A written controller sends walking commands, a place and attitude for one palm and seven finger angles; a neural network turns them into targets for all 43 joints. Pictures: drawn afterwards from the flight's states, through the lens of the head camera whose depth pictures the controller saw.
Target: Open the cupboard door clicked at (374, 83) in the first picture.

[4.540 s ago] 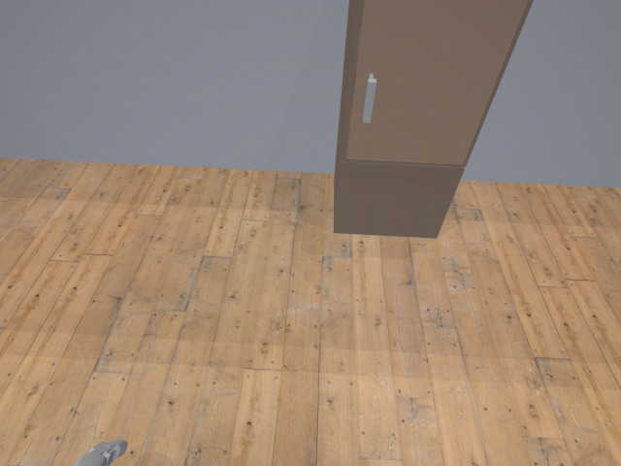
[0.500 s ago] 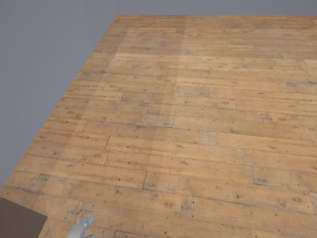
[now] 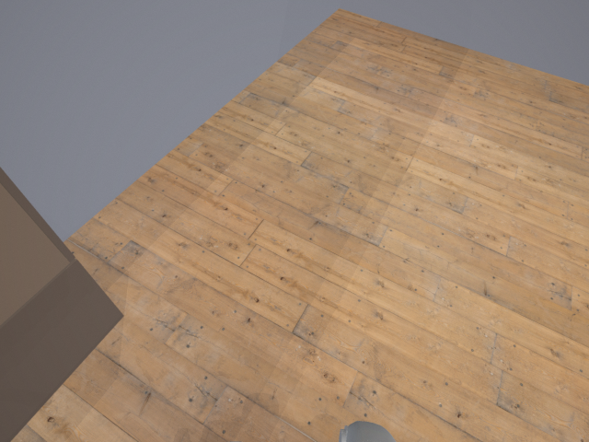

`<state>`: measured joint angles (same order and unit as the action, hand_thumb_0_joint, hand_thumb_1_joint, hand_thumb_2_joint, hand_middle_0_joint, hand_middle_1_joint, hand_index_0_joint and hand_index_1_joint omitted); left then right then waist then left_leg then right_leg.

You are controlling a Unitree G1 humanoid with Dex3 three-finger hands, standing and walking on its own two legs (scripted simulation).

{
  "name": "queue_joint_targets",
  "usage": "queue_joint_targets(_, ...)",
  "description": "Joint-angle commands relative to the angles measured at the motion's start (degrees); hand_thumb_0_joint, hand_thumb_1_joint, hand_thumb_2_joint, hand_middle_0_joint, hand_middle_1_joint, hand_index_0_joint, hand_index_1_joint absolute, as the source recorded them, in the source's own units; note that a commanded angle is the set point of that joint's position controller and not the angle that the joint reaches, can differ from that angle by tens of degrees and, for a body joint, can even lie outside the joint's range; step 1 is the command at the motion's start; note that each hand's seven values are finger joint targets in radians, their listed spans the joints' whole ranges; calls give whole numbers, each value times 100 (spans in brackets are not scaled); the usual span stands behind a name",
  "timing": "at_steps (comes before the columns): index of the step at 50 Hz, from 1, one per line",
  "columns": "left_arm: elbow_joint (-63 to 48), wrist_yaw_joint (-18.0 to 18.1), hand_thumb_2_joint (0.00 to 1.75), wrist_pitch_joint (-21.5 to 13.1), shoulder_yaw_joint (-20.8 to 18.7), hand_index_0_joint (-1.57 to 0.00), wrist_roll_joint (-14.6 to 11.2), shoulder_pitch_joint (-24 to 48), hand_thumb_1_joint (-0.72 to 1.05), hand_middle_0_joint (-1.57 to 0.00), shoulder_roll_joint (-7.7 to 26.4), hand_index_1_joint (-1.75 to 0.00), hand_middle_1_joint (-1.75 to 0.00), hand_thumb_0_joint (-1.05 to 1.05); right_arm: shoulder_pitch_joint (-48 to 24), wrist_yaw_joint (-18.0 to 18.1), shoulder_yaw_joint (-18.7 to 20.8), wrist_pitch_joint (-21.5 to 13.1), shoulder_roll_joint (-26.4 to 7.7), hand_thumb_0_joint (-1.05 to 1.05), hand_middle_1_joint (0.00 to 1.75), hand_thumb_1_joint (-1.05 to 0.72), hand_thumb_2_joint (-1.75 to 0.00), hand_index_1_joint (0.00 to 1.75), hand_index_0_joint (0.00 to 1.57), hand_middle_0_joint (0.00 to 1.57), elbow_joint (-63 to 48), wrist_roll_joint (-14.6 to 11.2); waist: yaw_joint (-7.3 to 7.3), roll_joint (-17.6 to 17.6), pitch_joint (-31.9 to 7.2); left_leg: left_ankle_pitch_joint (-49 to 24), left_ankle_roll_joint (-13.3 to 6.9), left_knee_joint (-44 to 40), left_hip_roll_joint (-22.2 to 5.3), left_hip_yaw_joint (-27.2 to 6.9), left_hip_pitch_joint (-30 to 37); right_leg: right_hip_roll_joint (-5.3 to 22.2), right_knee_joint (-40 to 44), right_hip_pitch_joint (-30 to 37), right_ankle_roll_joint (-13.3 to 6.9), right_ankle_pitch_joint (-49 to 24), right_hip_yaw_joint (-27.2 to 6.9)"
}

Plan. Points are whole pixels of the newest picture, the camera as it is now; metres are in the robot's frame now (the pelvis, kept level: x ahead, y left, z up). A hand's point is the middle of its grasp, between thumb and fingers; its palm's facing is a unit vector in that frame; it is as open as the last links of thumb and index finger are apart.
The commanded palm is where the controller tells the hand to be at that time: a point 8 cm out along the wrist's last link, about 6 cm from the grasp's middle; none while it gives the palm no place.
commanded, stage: turn to face it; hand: left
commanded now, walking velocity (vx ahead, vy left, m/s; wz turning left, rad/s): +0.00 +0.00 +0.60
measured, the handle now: out of the picture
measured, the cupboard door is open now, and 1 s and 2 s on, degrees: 0 0 0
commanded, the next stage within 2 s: take the last steps up to it in 1.58 s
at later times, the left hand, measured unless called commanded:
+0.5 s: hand out of the picture +0.00 +0.15 -0.14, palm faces +0.31 -0.91 -0.29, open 7.3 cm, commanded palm none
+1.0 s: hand out of the picture -0.14 +0.20 -0.17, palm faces +0.60 -0.76 -0.26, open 7.3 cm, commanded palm none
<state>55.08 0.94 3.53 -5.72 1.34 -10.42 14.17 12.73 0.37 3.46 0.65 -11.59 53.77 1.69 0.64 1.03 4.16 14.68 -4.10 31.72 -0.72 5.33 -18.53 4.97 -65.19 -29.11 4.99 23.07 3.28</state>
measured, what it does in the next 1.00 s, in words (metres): steps on the spot, turning left: right foot, then left foot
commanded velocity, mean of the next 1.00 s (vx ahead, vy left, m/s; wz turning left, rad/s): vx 0.00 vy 0.00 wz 0.60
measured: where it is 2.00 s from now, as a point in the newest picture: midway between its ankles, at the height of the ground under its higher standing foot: outside the picture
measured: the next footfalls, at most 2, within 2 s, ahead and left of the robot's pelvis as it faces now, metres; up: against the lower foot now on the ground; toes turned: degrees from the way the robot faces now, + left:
right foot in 0.34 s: +0.04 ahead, -0.17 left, +0.00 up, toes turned +10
left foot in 0.78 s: -0.08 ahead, +0.07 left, +0.00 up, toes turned +36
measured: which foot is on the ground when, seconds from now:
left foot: down 0.00-0.34, up 0.36-0.76, down 0.78-1.00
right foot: up 0.00-0.32, down 0.34-0.78, up 0.80-1.00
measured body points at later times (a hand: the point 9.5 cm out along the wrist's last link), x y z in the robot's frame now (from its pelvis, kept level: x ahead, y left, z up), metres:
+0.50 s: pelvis -0.03 -0.07 +0.00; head -0.01 -0.09 +0.45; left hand -0.02 +0.19 -0.12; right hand +0.11 -0.31 -0.15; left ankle -0.06 +0.06 -0.64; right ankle +0.00 -0.17 -0.74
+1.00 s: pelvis -0.07 -0.02 +0.00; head -0.04 +0.02 +0.45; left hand -0.17 +0.24 -0.15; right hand +0.16 -0.18 -0.12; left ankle -0.12 +0.05 -0.74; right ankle +0.01 -0.17 -0.65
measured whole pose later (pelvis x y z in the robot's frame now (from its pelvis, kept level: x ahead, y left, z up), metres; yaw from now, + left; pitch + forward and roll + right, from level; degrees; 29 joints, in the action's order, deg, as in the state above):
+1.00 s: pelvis -0.07 -0.02 +0.00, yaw +36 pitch +1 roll -2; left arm 52.6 0.6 3.3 -4.7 1.0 -10.5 15.8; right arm 9.2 -0.4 2.7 0.9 -12.4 52.0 1.4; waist -0.4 1.6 4.6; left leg 15.0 -2.7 28.7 0.8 0.4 -14.2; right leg 5.9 -62.9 -28.3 6.5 23.3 2.1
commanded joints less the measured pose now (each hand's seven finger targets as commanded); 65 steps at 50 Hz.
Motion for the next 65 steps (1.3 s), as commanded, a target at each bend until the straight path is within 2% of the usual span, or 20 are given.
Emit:
queue_joint_targets(1,-523,-20,90,-160,5,-20,-47,194,90,-20,261,-30,-30,0,271,71,264,-86,-1112,0,30,-90,-90,30,20,20,-345,-47,139,-553,-915,-2146,-491,-1258,-1386,-1753,1357,68,247,-381,148,-169,-271)
queue_joint_targets(9,-732,13,90,-151,24,-20,-65,405,90,-20,365,-30,-30,0,182,0,350,30,-1291,0,30,-90,-90,30,20,20,-389,-26,241,-1084,-719,-1318,-592,-1326,-1242,-2439,1011,-129,1393,108,129,180,-343)
queue_joint_targets(15,-627,62,90,-233,12,-20,-111,-494,90,-20,439,-30,-30,0,-374,-60,411,128,-1304,0,30,-90,-90,30,20,20,-645,-42,-205,-883,-822,-595,-193,-904,-744,-2542,-368,-376,3803,2180,-92,-714,-153)
queue_joint_targets(16,-611,90,90,-272,-52,-20,-54,-739,90,-20,733,-30,-30,0,-407,-90,398,153,-1062,0,30,-90,-90,30,20,20,-697,-81,-330,-194,-827,248,156,-230,-281,-2159,-1114,216,4647,2834,-304,-544,-653)
queue_joint_targets(17,-734,135,90,-316,-152,-20,61,-685,90,-20,1322,-30,-30,0,-286,-93,320,162,-593,0,30,-90,-90,30,20,20,-835,-112,-338,1709,-663,1417,657,1465,544,-967,-2199,1921,5484,3007,-932,510,-2598)
queue_joint_targets(18,-900,151,90,-260,-89,-20,-12,-308,90,-20,1390,-30,-30,0,-482,-94,386,177,-938,0,30,-90,-90,30,20,20,-883,-37,-312,1419,-462,1718,648,2649,318,-955,-1887,2491,5601,1806,-1252,504,-2680)
queue_joint_targets(20,-1082,146,90,-308,-19,-20,-31,481,90,-20,972,-30,-30,0,-243,-172,401,305,-915,0,30,-90,-90,30,20,20,-663,22,116,1127,-118,1047,633,3662,76,-982,-1580,1744,5542,956,-1008,486,-1742)
queue_joint_targets(23,-1030,111,90,-387,122,-20,-32,476,90,-20,606,-30,-30,0,76,-236,355,302,-787,0,30,-90,-90,30,20,20,-455,-9,250,819,-30,406,800,3956,-57,-652,-1619,1192,4964,1388,-838,-1159,-499)
queue_joint_targets(33,-650,86,90,-343,-13,-20,53,-536,90,-20,1063,-30,-30,0,-768,-232,155,208,-613,0,30,-90,-90,30,20,20,-660,-106,-352,1184,-549,1196,848,1360,-202,-11,-789,1732,4219,2542,-1135,-2968,12)
queue_joint_targets(37,-618,43,90,-268,-49,-20,-37,-447,90,-20,1080,-30,-30,0,-18,-203,203,91,-859,0,30,-90,-90,30,20,20,-480,-92,26,751,-993,-391,666,-690,-101,97,793,1469,2961,2054,-557,-2945,661)
queue_joint_targets(38,-725,23,90,-238,-8,-20,-78,-501,90,-20,806,-30,-30,0,300,-185,325,23,-1388,0,30,-90,-90,30,20,20,-438,-73,186,-612,-1286,-1656,309,-1094,-1012,-1130,1870,993,1818,935,-188,-1564,838)
queue_joint_targets(39,-997,-8,90,-223,106,-20,-85,-173,90,-20,406,-30,-30,0,663,-125,457,12,-1946,0,30,-90,-90,30,20,20,-381,-84,437,-2132,-1175,-4082,-419,-1068,-2305,-2737,2277,314,733,-579,186,1547,661)
queue_joint_targets(40,-1058,24,90,-161,109,-20,-34,144,90,-20,561,-30,-30,0,884,-100,450,56,-1934,0,30,-90,-90,30,20,20,-228,-75,522,-1484,-1178,-4033,-796,-920,-2471,-2431,2014,360,102,-524,70,1493,126)
queue_joint_targets(45,-712,-52,90,-175,28,-20,-49,55,90,-20,536,-30,-30,0,-184,23,245,-33,-1306,0,30,-90,-90,30,20,20,-489,-52,73,-1028,-674,-3332,-357,-994,-1275,-1554,1290,236,-171,-385,142,53,-181)
queue_joint_targets(55,-956,26,90,-188,100,-20,-96,511,90,-20,461,-30,-30,0,55,7,322,28,-1346,0,30,-90,-90,30,20,20,-461,-20,192,-928,-685,-2976,-610,-943,-1198,-2386,1297,-102,1471,140,166,207,-335)
queue_joint_targets(60,-920,64,90,-264,105,-20,-137,88,90,-20,483,-30,-30,0,-202,-14,343,74,-1316,0,30,-90,-90,30,20,20,-548,-34,-48,-991,-716,-2826,-408,-607,-911,-2683,473,-392,3090,1504,14,-461,-218)
queue_joint_targets(62,-843,108,90,-367,26,-20,-89,-345,90,-20,810,-30,-30,0,-212,-51,306,73,-1028,0,30,-90,-90,30,20,20,-603,-113,-267,-167,-928,-1288,99,184,-400,-2305,-579,289,4501,2918,-154,-1302,-772)
queue_joint_targets(63,-858,156,90,-419,-79,-20,16,-441,90,-20,1381,-30,-30,0,-111,-72,237,70,-626,0,30,-90,-90,30,20,20,-724,-143,-297,1636,-980,1245,605,1568,507,-1130,-1596,1922,4927,3427,-772,-1918,-2372)
queue_joint_targets(64,-901,149,90,-375,-36,-20,-25,-462,90,-20,1415,-30,-30,0,-186,-56,313,115,-882,0,30,-90,-90,30,20,20,-755,-76,-313,1328,-925,2045,630,2704,402,-1049,-1456,2467,4900,2603,-1274,-2255,-2456)
queue_joint_targets(65,-965,159,90,-385,-10,-20,-38,-113,90,-20,1102,-30,-30,0,-138,-86,342,198,-956,0,30,-90,-90,30,20,20,-633,-44,-156,1054,-675,1634,594,3339,203,-1237,-1315,2076,5014,2000,-1298,-1520,-2000)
